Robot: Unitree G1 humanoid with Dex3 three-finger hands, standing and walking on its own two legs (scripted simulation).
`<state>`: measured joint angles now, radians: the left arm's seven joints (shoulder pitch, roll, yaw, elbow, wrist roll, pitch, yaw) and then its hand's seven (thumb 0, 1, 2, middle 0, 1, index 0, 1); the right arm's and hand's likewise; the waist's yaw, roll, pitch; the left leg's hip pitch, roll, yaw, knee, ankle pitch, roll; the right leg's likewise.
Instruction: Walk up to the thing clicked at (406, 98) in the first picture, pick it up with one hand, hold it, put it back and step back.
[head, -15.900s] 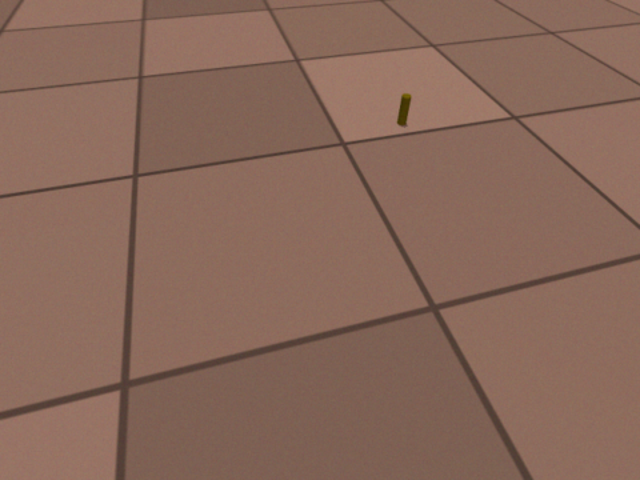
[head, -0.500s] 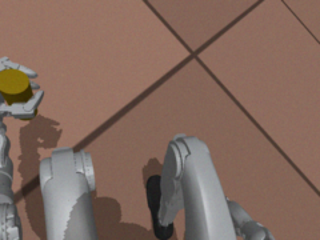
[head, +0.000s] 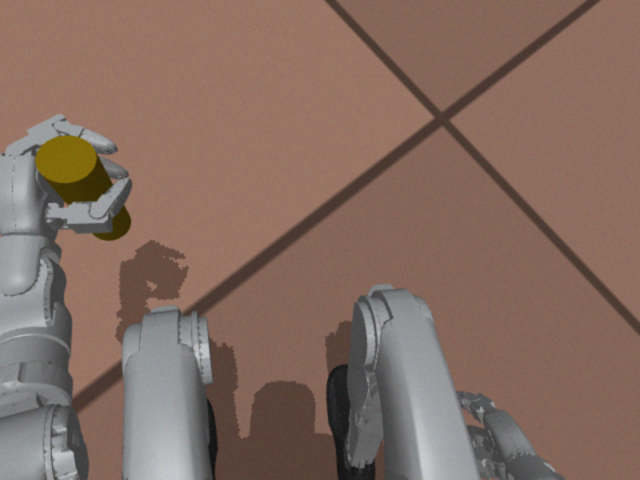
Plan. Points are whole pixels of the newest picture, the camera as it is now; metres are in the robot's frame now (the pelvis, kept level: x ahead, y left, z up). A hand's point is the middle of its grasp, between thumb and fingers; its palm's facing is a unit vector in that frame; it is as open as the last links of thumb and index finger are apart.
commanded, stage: settle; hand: left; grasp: from the side
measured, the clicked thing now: (92, 196) +0.45 +0.24 -0.07
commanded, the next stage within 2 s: lift in 0.52 s
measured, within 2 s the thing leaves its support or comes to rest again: neither
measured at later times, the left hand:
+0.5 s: hand (83, 180) +0.44 +0.22 +0.00, palm faces +0.07 -1.00 -0.05, open 6.9 cm
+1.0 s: hand (70, 171) +0.43 +0.22 +0.04, palm faces +0.05 -1.00 -0.04, open 6.9 cm
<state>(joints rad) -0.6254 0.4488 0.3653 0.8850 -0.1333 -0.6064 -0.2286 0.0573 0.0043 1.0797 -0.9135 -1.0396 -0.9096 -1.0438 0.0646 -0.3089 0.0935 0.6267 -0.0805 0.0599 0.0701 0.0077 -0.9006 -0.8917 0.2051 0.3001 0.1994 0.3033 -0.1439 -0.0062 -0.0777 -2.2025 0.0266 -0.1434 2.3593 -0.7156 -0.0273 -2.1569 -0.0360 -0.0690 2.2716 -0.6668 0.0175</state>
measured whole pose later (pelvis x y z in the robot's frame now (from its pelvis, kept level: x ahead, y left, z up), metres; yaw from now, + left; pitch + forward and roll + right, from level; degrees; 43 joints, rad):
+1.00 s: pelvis +0.00 +0.00 +0.05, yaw +3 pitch +33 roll -3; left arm -0.58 0.37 0.34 0.83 -0.15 -0.55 -0.26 0.05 -0.01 1.10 -0.91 -1.06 -0.91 -1.06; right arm 0.14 -0.28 0.03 0.63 -0.03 0.02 0.03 0.01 -0.93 -0.89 0.20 0.30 0.20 0.30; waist -0.12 0.01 -0.17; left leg -2.06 0.03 -0.08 2.17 -0.69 -0.02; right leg -2.04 -0.05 -0.02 2.12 -0.66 0.02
